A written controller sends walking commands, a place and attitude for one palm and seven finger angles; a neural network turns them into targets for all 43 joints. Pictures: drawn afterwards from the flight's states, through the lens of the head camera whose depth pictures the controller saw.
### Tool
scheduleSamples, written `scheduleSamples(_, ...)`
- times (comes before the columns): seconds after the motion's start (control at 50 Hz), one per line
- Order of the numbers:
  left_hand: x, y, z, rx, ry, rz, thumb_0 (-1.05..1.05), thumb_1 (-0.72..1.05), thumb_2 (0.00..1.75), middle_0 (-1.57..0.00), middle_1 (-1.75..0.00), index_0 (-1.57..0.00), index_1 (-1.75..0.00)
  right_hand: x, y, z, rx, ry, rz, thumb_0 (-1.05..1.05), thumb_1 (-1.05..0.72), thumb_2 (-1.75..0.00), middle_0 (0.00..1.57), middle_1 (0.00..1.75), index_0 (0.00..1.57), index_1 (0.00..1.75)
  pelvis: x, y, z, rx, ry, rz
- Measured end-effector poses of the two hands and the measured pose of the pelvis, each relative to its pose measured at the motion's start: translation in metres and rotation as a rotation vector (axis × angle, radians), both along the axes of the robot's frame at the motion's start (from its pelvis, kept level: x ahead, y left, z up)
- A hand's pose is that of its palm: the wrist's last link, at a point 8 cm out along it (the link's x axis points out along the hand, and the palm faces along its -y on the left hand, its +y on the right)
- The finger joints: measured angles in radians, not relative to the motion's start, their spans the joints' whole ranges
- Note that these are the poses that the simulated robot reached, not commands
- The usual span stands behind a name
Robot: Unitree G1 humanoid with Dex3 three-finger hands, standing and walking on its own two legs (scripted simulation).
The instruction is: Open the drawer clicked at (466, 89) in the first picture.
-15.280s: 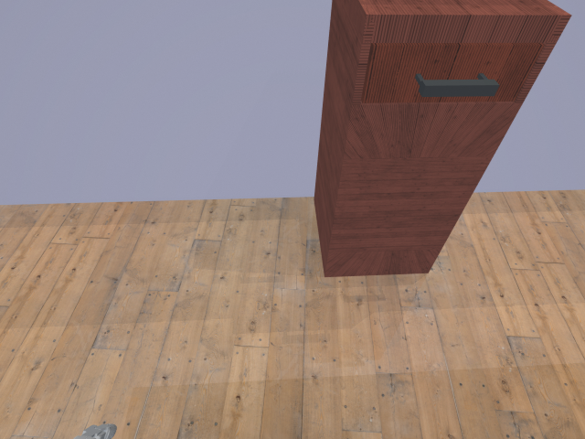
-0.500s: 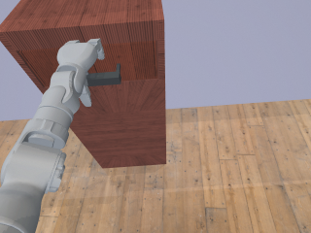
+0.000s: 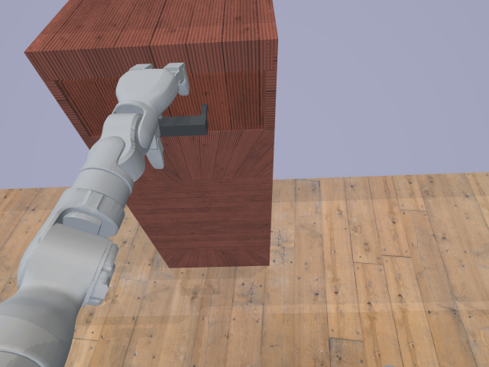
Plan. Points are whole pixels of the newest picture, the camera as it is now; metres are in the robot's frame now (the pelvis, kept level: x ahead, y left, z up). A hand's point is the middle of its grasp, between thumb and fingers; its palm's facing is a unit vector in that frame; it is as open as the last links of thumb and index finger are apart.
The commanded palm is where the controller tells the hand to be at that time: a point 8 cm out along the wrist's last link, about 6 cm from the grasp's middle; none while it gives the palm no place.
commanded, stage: move the hooked fingers above the handle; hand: left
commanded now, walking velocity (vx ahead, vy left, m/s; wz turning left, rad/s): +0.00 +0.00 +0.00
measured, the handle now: (165, 118) +0.55 +0.16 +0.09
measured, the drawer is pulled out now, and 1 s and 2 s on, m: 0.00 0.00 0.00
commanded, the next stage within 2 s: none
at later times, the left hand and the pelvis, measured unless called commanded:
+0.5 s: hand (153, 110) +0.50 +0.16 +0.15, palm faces +0.05 -0.04 -1.00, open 13.8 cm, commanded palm +0.47 +0.18 +0.21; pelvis +0.00 +0.00 +0.00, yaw -1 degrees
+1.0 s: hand (146, 109) +0.51 +0.17 +0.15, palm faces +0.01 -0.01 -1.00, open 13.8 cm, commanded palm +0.48 +0.17 +0.21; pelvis +0.00 +0.00 +0.00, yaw -1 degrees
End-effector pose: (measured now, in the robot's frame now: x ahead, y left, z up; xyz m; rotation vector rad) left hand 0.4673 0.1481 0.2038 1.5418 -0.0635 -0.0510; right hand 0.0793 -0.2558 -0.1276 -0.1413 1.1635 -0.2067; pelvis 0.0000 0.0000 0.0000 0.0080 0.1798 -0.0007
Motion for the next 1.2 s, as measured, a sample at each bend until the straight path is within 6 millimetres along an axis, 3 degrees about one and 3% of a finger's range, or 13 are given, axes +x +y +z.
scheduleSamples(0.22,0.006,0.03,0.001,0.032,0.029,0.125,0.0,-0.49,0.3,-0.32,-1.21,-0.32,-1.2,-0.031,-0.003,-0.002,-0.007,0.055,-0.047,0.01,-0.91,-0.9,0.2,0.3,0.2,0.3,-0.003,0.0,0.001,-0.001,0.007,-0.008)
scheduleSamples(0.38,0.004,0.009,-0.003,0.0,0.027,-0.012,0.0,-0.49,0.3,-0.32,-1.21,-0.32,-1.2,-0.046,-0.011,0.001,-0.042,0.096,-0.052,0.01,-0.91,-0.9,0.2,0.3,0.2,0.3,-0.003,0.002,0.0,-0.005,0.007,-0.002)
scheduleSamples(0.46,0.009,0.008,-0.001,-0.021,-0.024,0.0,0.0,-0.49,0.3,-0.32,-1.21,-0.32,-1.2,-0.046,-0.012,0.001,-0.043,0.084,-0.063,0.01,-0.91,-0.9,0.2,0.3,0.2,0.3,-0.004,0.002,0.0,-0.004,0.017,-0.014)
scheduleSamples(0.62,0.01,0.029,0.002,0.026,0.005,0.131,0.0,-0.49,0.3,-0.32,-1.21,-0.32,-1.2,-0.04,-0.006,-0.001,-0.012,0.063,-0.071,0.01,-0.91,-0.9,0.2,0.3,0.2,0.3,-0.003,0.002,0.0,-0.003,0.019,-0.02)
scheduleSamples(0.74,0.002,0.014,-0.005,0.017,0.05,0.037,0.0,-0.49,0.3,-0.32,-1.21,-0.32,-1.2,-0.029,-0.004,0.0,-0.017,0.054,-0.042,0.01,-0.91,-0.9,0.2,0.3,0.2,0.3,-0.003,0.001,0.001,-0.005,0.004,-0.002)
scheduleSamples(0.88,0.008,0.001,0.0,-0.004,-0.033,0.006,0.0,-0.49,0.3,-0.32,-1.21,-0.32,-1.2,-0.019,-0.005,0.0,-0.023,0.018,-0.031,0.01,-0.91,-0.9,0.2,0.3,0.2,0.3,-0.003,0.001,-0.001,-0.003,0.018,-0.007)
scheduleSamples(1.04,0.017,0.027,0.002,0.029,0.025,0.154,0.0,-0.49,0.3,-0.32,-1.21,-0.32,-1.2,-0.025,-0.008,-0.001,-0.017,0.035,-0.058,0.0,-0.91,-0.9,0.2,0.3,0.2,0.3,-0.001,-0.001,0.0,-0.002,0.025,-0.015)
scheduleSamples(1.2,0.011,0.014,-0.012,0.0,0.064,0.009,0.0,-0.49,0.3,-0.32,-1.21,-0.32,-1.2,-0.033,-0.014,0.002,-0.05,0.078,-0.051,0.01,-0.91,-0.9,0.2,0.3,0.2,0.3,0.001,-0.002,0.0,-0.006,0.019,-0.002)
